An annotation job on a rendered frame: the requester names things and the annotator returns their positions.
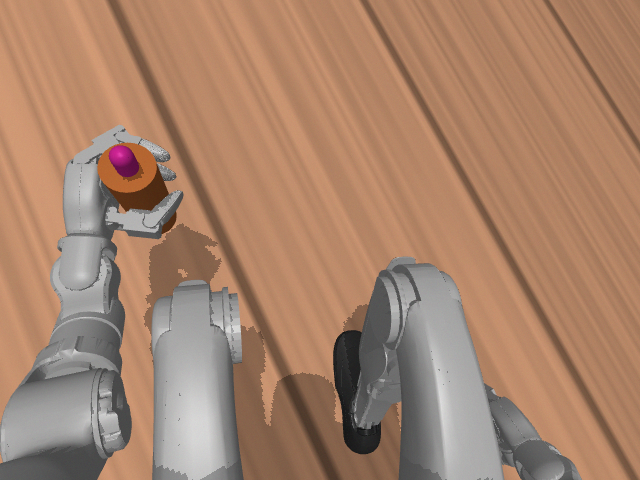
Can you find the left robot hand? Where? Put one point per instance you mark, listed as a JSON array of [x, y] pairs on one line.
[[90, 208]]

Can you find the bottle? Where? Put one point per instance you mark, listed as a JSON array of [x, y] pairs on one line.
[[131, 174]]

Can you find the right robot arm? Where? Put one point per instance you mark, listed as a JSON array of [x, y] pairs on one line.
[[540, 460]]

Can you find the right robot hand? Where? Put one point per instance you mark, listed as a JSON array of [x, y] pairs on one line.
[[511, 426]]

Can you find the right robot foot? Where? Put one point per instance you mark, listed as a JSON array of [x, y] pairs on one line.
[[346, 374]]

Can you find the left robot arm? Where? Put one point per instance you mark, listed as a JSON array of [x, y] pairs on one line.
[[70, 412]]

